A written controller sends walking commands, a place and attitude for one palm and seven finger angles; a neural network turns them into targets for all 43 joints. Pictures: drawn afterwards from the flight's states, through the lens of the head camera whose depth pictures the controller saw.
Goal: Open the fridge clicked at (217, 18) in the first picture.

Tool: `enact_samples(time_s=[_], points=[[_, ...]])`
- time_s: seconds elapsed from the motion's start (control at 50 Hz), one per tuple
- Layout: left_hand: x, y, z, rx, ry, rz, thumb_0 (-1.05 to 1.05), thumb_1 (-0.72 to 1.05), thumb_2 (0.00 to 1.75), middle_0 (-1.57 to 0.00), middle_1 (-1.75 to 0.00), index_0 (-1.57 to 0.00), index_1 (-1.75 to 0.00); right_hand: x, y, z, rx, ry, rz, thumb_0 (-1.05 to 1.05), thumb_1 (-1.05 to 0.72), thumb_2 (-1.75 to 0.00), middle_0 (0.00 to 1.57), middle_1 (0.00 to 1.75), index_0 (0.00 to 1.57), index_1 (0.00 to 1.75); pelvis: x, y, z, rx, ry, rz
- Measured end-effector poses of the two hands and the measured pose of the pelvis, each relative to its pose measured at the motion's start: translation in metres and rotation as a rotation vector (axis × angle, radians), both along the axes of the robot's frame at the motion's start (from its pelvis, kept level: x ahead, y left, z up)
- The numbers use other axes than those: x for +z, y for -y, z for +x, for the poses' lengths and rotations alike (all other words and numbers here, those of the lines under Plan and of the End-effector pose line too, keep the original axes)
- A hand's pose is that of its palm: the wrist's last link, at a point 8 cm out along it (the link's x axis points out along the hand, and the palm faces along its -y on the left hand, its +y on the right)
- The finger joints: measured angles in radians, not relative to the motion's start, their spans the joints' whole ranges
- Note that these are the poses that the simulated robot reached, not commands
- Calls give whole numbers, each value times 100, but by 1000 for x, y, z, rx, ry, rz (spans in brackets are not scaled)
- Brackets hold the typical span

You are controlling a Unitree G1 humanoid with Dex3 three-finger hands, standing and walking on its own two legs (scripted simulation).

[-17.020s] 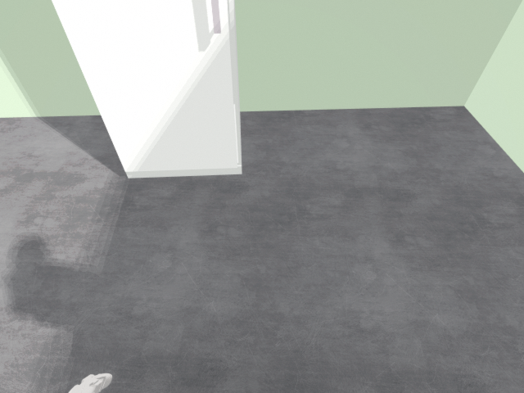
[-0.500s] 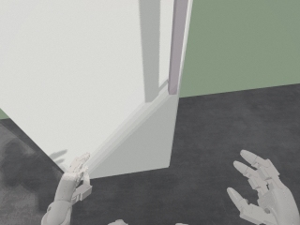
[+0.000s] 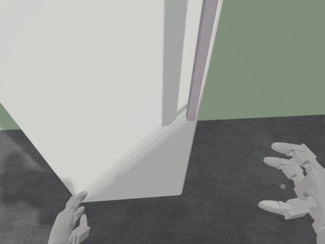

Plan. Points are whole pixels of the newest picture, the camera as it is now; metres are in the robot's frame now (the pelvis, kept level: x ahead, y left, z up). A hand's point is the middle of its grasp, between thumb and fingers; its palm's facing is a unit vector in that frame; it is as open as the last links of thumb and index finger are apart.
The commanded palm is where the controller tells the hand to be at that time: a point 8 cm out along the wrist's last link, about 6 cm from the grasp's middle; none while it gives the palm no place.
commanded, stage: raise the hand to about handle height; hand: right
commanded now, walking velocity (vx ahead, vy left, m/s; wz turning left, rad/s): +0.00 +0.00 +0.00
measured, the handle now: (199, 48) +0.49 -0.06 +0.26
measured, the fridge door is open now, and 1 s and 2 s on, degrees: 0 0 0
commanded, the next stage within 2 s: move the hooked fingers beside the handle in 1.02 s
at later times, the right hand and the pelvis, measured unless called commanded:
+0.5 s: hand (316, 141) +0.27 -0.27 +0.20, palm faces +0.02 +0.99 -0.12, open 14.0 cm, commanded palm +0.24 -0.30 +0.21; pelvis +0.00 +0.02 +0.02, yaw +0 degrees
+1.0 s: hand (314, 137) +0.28 -0.26 +0.20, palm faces +0.03 +0.99 -0.10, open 14.0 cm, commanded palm +0.24 -0.30 +0.21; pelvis +0.00 +0.02 +0.02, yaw +0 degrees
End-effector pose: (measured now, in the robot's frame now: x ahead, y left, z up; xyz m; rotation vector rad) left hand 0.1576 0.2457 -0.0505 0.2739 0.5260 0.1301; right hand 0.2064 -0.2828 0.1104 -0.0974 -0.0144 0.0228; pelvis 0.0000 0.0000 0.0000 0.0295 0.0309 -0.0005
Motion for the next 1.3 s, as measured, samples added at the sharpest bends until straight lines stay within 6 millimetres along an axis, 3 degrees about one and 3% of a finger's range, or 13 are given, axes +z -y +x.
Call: enact_samples(time_s=[0.12, 0.24, 0.4, 0.58, 0.8, 1.14, 1.3], points=[[15, 5, 19, -30, 62, -10, 2, 90, 90, -20, -30, -21, -30, 26, 12, 12, -18, 41, -2, 0, 30, -38, 29, 107, 28, 107, 7, -4, 2, -2, 32, -3], [17, 16, 30, -68, 69, -49, 2, 90, 90, -20, -30, -21, -30, 46, 22, 22, -29, 39, -3, -1, 42, -33, 30, 115, 29, 114, 11, -9, 3, -3, 49, -7], [9, 19, 26, -82, 13, -75, 2, 90, 90, -20, -30, -21, -30, 71, 32, 34, -40, 50, -9, -1, 49, -30, 30, 119, 30, 118, 15, -15, 4, -6, 58, -10], [4, 4, 16, -50, -33, -70, 2, 90, 90, -20, -30, -21, -30, 101, 41, 53, -39, 67, -18, -1, 50, -30, 30, 120, 30, 119, 18, -19, 4, -5, 62, -16], [9, -12, 12, -12, -22, -52, 2, 90, 90, -20, -30, -21, -30, 89, 29, 55, -12, 48, 3, -1, 50, -30, 30, 120, 30, 120, 18, -19, 4, 10, 59, -20], [8, 5, 18, -41, -14, -77, 2, 90, 90, -20, -30, -21, -30, 91, 35, 50, -37, 39, -1, -1, 50, -30, 30, 120, 30, 120, 19, -19, 2, 3, 68, -19], [6, 6, 18, -43, -23, -68, 2, 90, 90, -20, -30, -21, -30, 89, 22, 62, -13, 48, 12, -1, 51, -30, 30, 120, 30, 120, 19, -17, 2, -4, 67, -20]])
